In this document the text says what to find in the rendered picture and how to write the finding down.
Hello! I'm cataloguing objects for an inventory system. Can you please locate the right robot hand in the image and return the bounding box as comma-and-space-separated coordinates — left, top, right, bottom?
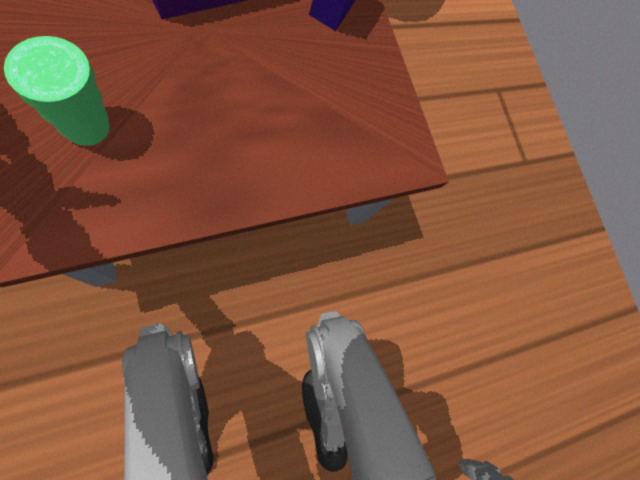
459, 459, 514, 480

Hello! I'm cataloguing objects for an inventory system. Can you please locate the coffee table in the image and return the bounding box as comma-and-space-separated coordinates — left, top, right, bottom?
0, 0, 449, 288

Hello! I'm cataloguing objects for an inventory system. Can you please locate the right robot foot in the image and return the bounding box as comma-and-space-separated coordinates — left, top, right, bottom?
302, 370, 347, 472

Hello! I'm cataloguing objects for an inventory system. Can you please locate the left robot foot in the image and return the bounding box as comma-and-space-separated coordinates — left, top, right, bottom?
196, 378, 214, 474

